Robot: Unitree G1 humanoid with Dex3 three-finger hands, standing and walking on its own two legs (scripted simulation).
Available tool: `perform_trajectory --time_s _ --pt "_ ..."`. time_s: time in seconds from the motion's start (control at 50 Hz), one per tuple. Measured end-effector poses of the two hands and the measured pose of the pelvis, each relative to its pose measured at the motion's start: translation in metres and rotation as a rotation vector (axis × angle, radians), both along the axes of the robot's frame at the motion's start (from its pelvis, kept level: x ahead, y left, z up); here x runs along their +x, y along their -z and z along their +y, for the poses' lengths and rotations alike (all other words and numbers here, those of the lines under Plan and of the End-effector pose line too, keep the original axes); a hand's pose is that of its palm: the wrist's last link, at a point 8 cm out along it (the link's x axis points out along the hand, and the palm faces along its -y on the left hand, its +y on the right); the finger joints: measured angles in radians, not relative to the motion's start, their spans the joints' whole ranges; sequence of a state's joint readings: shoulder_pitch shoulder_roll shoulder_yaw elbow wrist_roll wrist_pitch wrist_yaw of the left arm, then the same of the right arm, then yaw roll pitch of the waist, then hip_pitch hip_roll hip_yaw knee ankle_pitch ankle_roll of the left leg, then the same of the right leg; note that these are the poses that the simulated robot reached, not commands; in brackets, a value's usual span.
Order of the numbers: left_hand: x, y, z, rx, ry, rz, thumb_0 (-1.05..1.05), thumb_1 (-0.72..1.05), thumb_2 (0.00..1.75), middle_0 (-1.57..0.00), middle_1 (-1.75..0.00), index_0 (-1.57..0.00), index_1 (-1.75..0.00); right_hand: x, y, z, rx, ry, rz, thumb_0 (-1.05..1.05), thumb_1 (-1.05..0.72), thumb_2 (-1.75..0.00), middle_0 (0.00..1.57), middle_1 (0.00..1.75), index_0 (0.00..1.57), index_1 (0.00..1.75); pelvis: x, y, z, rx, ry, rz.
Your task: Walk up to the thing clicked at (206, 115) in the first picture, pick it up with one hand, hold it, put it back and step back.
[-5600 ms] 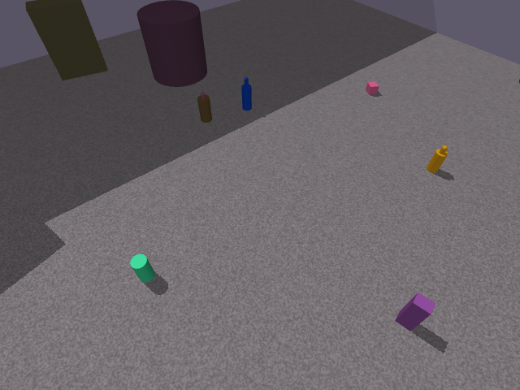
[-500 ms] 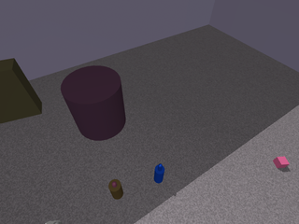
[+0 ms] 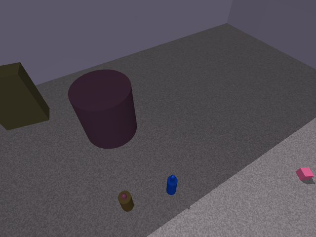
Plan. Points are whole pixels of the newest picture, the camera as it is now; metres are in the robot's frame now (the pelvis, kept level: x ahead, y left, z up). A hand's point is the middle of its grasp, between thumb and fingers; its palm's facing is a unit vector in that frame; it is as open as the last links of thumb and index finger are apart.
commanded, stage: stand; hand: left
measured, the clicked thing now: (125, 200) +0.40 +0.22 -0.69
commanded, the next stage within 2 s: none
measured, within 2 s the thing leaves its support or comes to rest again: neither
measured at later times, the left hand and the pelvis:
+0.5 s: hand out of the picture +0.10 +0.24 -0.15, palm faces -0.02 -0.94 -0.35, open 7.4 cm; pelvis +0.01 -0.01 +0.00, yaw +1 degrees
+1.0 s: hand out of the picture +0.09 +0.24 -0.15, palm faces -0.02 -0.94 -0.35, open 7.4 cm; pelvis +0.02 -0.02 +0.00, yaw +1 degrees
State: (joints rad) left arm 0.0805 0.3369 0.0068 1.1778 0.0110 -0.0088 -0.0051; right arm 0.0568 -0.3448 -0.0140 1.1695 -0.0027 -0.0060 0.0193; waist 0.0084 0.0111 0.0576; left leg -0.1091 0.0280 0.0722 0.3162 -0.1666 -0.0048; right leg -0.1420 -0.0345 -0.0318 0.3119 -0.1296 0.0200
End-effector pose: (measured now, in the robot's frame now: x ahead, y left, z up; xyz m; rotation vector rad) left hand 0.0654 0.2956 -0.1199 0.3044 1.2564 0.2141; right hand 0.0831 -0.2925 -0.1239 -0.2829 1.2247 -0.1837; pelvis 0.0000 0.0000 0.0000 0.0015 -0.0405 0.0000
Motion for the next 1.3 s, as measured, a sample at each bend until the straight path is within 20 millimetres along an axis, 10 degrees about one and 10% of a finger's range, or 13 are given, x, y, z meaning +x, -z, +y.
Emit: perform_trajectory --time_s 0.32,1.3 --pt "0.026 -0.003 -0.006 0.0 0.034 -0.048 0.01 0.9 0.9 -0.21 -0.3 -0.2 -0.3 -0.002 -0.003 -0.008 -0.014 0.007 0.004 0.0 -0.9 -0.9 0.2 0.3 0.2 0.3 0.009 -0.001 -0.006 0.001 -0.007 0.004" --pt "0.019 -0.004 -0.014 0.013 0.021 -0.023 0.01 0.9 0.9 -0.21 -0.3 -0.2 -0.3 0.001 -0.001 -0.02 -0.017 -0.01 0.021 0.0 -0.9 -0.9 0.2 0.3 0.2 0.3 0.017 -0.001 -0.018 -0.001 -0.013 0.005"
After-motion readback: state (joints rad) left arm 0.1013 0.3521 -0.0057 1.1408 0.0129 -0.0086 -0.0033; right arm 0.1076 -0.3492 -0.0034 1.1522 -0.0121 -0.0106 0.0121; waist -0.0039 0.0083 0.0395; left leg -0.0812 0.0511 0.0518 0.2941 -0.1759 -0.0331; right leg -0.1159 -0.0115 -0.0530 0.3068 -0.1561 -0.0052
